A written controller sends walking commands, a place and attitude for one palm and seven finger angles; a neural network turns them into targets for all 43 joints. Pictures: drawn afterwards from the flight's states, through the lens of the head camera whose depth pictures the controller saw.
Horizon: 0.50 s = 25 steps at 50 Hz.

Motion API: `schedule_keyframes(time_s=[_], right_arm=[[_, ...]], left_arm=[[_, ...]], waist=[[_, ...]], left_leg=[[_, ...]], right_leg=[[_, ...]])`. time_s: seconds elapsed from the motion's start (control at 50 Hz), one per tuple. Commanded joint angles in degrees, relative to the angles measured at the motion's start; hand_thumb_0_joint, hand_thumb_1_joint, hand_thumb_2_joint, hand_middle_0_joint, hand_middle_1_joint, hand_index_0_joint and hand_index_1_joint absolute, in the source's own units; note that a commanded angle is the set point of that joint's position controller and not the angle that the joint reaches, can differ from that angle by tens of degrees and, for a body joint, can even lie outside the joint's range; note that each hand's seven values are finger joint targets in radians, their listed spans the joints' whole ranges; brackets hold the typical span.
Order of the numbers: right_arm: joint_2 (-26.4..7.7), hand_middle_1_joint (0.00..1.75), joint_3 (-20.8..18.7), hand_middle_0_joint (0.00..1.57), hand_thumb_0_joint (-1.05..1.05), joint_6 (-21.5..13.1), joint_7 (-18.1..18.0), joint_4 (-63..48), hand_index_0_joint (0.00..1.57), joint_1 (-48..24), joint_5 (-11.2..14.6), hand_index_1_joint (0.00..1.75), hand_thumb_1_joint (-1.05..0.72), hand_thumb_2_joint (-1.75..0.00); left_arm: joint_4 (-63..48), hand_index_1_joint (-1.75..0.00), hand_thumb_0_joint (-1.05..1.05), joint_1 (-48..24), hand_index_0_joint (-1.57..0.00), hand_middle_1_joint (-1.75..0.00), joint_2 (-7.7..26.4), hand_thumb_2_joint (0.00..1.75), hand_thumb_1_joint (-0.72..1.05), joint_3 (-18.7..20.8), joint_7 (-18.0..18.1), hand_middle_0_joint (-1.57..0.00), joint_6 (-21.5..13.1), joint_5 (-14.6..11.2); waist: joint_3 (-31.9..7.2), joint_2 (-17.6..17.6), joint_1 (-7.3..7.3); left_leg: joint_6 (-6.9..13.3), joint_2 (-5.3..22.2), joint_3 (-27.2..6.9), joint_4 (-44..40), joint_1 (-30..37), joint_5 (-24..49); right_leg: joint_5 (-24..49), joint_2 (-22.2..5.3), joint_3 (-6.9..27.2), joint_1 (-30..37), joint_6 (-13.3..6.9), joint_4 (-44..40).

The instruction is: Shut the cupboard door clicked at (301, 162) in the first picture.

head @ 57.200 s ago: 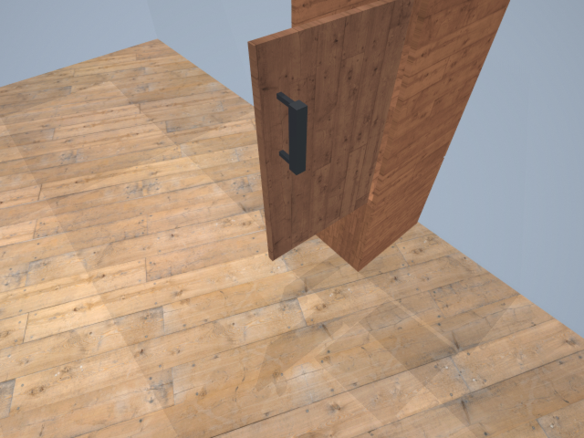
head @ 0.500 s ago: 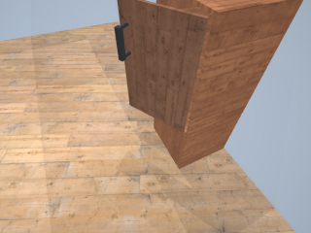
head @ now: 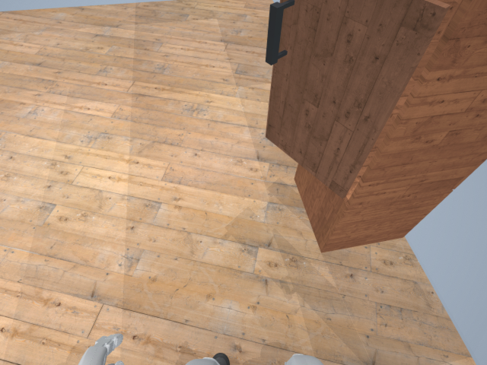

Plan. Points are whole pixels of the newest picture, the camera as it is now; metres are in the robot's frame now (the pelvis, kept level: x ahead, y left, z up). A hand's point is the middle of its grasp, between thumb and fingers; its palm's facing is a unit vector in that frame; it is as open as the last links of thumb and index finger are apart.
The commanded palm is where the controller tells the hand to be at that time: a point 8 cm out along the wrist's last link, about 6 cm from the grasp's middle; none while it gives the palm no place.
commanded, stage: walk to a spot facing it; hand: left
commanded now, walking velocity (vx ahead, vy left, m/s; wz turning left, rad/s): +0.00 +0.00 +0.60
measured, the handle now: (280, 32) +0.85 -0.07 +0.08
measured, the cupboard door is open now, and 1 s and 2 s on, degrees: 30 30 30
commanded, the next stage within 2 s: none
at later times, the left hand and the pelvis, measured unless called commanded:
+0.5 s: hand out of the picture -0.05 +0.17 -0.19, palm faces +0.39 -0.88 -0.27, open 7.4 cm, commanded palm none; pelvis +0.01 -0.04 -0.02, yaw +22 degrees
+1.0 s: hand out of the picture -0.04 +0.12 -0.16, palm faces +0.64 -0.73 -0.25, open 7.4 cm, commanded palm none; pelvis +0.03 -0.07 +0.00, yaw +41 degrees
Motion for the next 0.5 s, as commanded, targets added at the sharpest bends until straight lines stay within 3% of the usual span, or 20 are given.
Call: schedule_keyframes(time_s=[0.0, 0.04, 0.06, 0.08, 0.1, 0.12, 0.14, 0.16, 0.18, 0.2, 0.26, 0.32, 0.34, 0.38, 0.4, 0.42, 0.44, 0.46, 0.48], right_arm=[[-12.3, 0.30, -3.5, 0.20, 0.00, -0.4, -0.4, -4.3, 0.20, 1.2, -0.1, 0.30, -0.90, -0.90], [-11.6, 0.30, -3.7, 0.20, 0.00, 0.1, -0.3, -5.8, 0.20, -2.3, 0.2, 0.30, -0.90, -0.90], [-9.4, 0.30, -3.7, 0.20, 0.00, 0.4, -0.1, -6.5, 0.20, -2.8, 0.7, 0.30, -0.90, -0.90], [-5.6, 0.30, -3.2, 0.20, 0.00, 0.5, 0.2, -7.2, 0.20, -1.1, 1.3, 0.30, -0.90, -0.90], [-6.2, 0.30, -3.6, 0.20, 0.00, 0.2, 0.4, -7.3, 0.20, -1.0, 0.3, 0.30, -0.90, -0.90], [-6.8, 0.30, -3.8, 0.20, 0.00, 0.8, 0.5, -6.8, 0.20, 1.0, -0.1, 0.30, -0.90, -0.90], [-5.9, 0.30, -3.4, 0.20, 0.00, 0.4, 0.8, -6.2, 0.20, 0.8, 0.1, 0.30, -0.90, -0.90], [-6.3, 0.30, -3.1, 0.20, 0.00, 0.3, 1.2, -6.0, 0.20, 0.9, 0.3, 0.30, -0.90, -0.90], [-5.6, 0.30, -2.8, 0.20, 0.00, 0.1, 1.4, -6.5, 0.20, 0.8, 0.8, 0.30, -0.90, -0.90], [-4.9, 0.30, -2.3, 0.20, 0.00, 0.1, 1.6, -6.9, 0.20, -0.8, 0.9, 0.30, -0.90, -0.90], [-3.2, 0.30, -1.1, 0.20, 0.00, 0.0, 1.7, -8.0, 0.20, -5.1, 1.1, 0.30, -0.90, -0.90], [-3.1, 0.30, -0.7, 0.20, 0.00, -0.3, 1.7, -8.4, 0.20, -6.9, 1.3, 0.30, -0.90, -0.90], [-3.4, 0.30, -0.7, 0.20, 0.00, -0.5, 1.6, -8.4, 0.20, -6.5, 1.3, 0.30, -0.90, -0.90], [-4.7, 0.30, -0.9, 0.20, 0.00, -0.8, 1.5, -7.4, 0.20, -3.1, 1.3, 0.30, -0.90, -0.90], [-6.5, 0.30, -1.4, 0.20, 0.00, -1.2, 1.4, -6.3, 0.20, 0.4, 0.9, 0.30, -0.90, -0.90], [-12.4, 0.30, -2.8, 0.20, 0.00, -1.7, 1.1, -5.7, 0.20, 3.3, 0.3, 0.30, -0.90, -0.90], [-16.1, 0.30, -3.7, 0.20, 0.00, -1.4, 0.6, -4.6, 0.20, 6.9, 0.7, 0.30, -0.90, -0.90], [-15.4, 0.30, -3.5, 0.20, 0.00, -1.2, 0.1, -3.5, 0.20, 8.4, 0.7, 0.30, -0.90, -0.90], [-14.1, 0.30, -3.3, 0.20, 0.00, -1.4, -0.7, -4.2, 0.20, 6.2, 0.5, 0.30, -0.90, -0.90]], left_arm=[[-3.3, -0.30, 0.00, 5.4, -0.20, -0.30, 4.3, 0.90, 0.90, 0.9, 0.5, -0.20, -0.4, -0.1], [-2.0, -0.30, 0.00, 11.3, -0.20, -0.30, 5.5, 0.90, 0.90, 1.5, 0.6, -0.20, -0.5, -0.2], [-1.7, -0.30, 0.00, 13.8, -0.20, -0.30, 7.8, 0.90, 0.90, 2.1, 0.9, -0.20, -0.9, 0.2], [-3.0, -0.30, 0.00, 13.5, -0.20, -0.30, 14.0, 0.90, 0.90, 3.2, 1.3, -0.20, -1.7, 1.3], [-4.8, -0.30, 0.00, 5.8, -0.20, -0.30, 14.1, 0.90, 0.90, 2.3, 1.6, -0.20, -1.2, 0.8], [-6.0, -0.30, 0.00, 0.5, -0.20, -0.30, 11.5, 0.90, 0.90, 2.2, 1.7, -0.20, -1.5, 0.3], [-6.0, -0.30, 0.00, -0.6, -0.20, -0.30, 8.5, 0.90, 0.90, 1.6, 1.8, -0.20, -2.2, 0.4], [-5.5, -0.30, 0.00, -0.9, -0.20, -0.30, 7.1, 0.90, 0.90, 1.0, 1.7, -0.20, -2.6, 0.4], [-5.2, -0.30, 0.00, -0.4, -0.20, -0.30, 6.7, 0.90, 0.90, 1.2, 1.8, -0.20, -2.7, 0.5], [-4.7, -0.30, 0.00, 2.3, -0.20, -0.30, 7.7, 0.90, 0.90, 1.2, 1.8, -0.20, -2.8, 0.6], [-2.6, -0.30, 0.00, 9.7, -0.20, -0.30, 9.8, 0.90, 0.90, 2.1, 1.6, -0.20, -2.6, 0.5], [-1.5, -0.30, 0.00, 12.7, -0.20, -0.30, 10.8, 0.90, 0.90, 2.6, 1.5, -0.20, -2.4, 0.7], [-1.5, -0.30, 0.00, 12.6, -0.20, -0.30, 10.7, 0.90, 0.90, 2.7, 1.5, -0.20, -2.4, 0.6], [-1.6, -0.30, 0.00, 11.3, -0.20, -0.30, 10.8, 0.90, 0.90, 2.7, 1.3, -0.20, -2.4, 0.3], [-2.0, -0.30, 0.00, 11.3, -0.20, -0.30, 10.2, 0.90, 0.90, 2.6, 1.2, -0.20, -2.2, -0.1], [-3.7, -0.30, 0.00, 12.0, -0.20, -0.30, 7.4, 0.90, 0.90, 2.2, 0.9, -0.20, -2.0, -0.6], [-6.2, -0.30, 0.00, 9.0, -0.20, -0.30, 4.2, 0.90, 0.90, 0.6, 0.8, -0.20, -2.0, -0.3], [-7.2, -0.30, 0.00, 5.1, -0.20, -0.30, 5.3, 0.90, 0.90, 0.8, 1.1, -0.20, -1.1, 0.1], [-6.7, -0.30, 0.00, 3.0, -0.20, -0.30, 4.6, 0.90, 0.90, 1.0, 1.2, -0.20, -1.0, -0.1]], waist=[[-7.8, 9.3, 0.84], [-7.8, 8.4, 3.82], [-7.3, 3.6, 4.92], [-6.5, -12.7, 4.86], [-2.2, -13.1, 2.71], [-2.8, -7.8, -0.56], [-1.5, -11.4, -0.92], [-0.9, -12.1, -1.31], [-2.1, -11.7, -1.44], [-2.6, -11.4, 0.03], [-5.5, -12.1, 3.69], [-6.0, -14.3, 5.02], [-6.4, -14.6, 4.65], [-7.8, -14.0, 2.42], [-9.9, -9.6, 0.36], [-13.5, 5.8, -1.23], [-13.7, 16.1, -3.04], [-12.5, 8.7, -4.07], [-10.8, 11.1, -3.36]], left_leg=[[5.9, 11.7, -19.8, -10.1, 5.2, -9.4], [3.1, 8.0, -17.3, -8.7, -2.2, -14.3], [0.1, 3.7, -13.6, -2.8, -9.2, -19.3], [-4.7, -4.1, -4.0, 16.1, -17.9, -23.2], [-4.8, -2.9, -1.2, 33.9, -17.2, -24.7], [-4.3, 0.3, -1.9, 42.0, -13.7, -21.4], [-4.3, 1.9, -0.6, 44.1, -15.1, -19.9], [-4.8, 3.3, 0.9, 44.7, -14.4, -17.6], [-5.2, 3.6, 2.3, 41.6, -13.5, -18.1], [-5.5, 3.5, 4.1, 37.3, -12.2, -18.5], [-5.2, 2.5, 8.5, 25.6, -8.6, -19.0], [-4.3, 2.2, 10.2, 18.1, -5.9, -19.4], [-4.0, 2.2, 10.5, 15.4, -4.2, -18.4], [-3.2, 1.6, 11.2, 5.9, 3.2, -11.9], [-2.3, 2.8, 9.7, -0.8, 12.5, -1.7], [2.9, 15.4, -5.4, -1.4, 25.0, 19.3], [11.1, 26.5, -17.2, -2.1, 28.4, 40.7], [12.0, 25.7, -14.5, -1.9, 24.3, 31.6], [11.1, 22.9, -14.2, -2.0, 21.1, 25.8]], right_leg=[[-0.5, 2.6, -1.6, 5.2, 0.0, -9.0], [4.1, 3.5, -3.4, 16.0, -0.6, -20.5], [3.6, -0.8, 0.5, 22.4, -2.2, -29.9], [-9.2, -17.1, 21.3, 23.8, -8.3, -41.7], [-7.3, -26.9, 25.2, 11.0, -12.2, -43.4], [-3.2, -23.4, 19.6, 6.8, -12.4, -40.3], [7.2, -19.4, 15.2, 8.4, -11.7, -36.9], [18.7, -17.3, 8.3, 9.9, -11.4, -33.2], [28.9, -16.5, 4.4, 12.8, -11.1, -30.1], [36.4, -16.1, 1.7, 15.8, -10.6, -27.9], [47.2, -16.2, -1.5, 22.8, -9.2, -24.1], [51.8, -17.3, -2.2, 25.6, -8.8, -22.0], [52.1, -17.7, -2.5, 25.5, -8.6, -21.1], [50.7, -16.9, -5.8, 23.0, -6.3, -16.2], [46.7, -15.8, -8.0, 17.6, -4.0, -9.0], [23.7, -10.0, -11.3, 2.8, -0.2, 2.0], [-14.3, -5.1, -8.5, -7.9, 1.4, 11.4], [-12.9, -5.5, -3.3, -8.5, 0.8, 14.1], [-10.1, -5.8, -2.0, -9.4, 1.0, 14.5]])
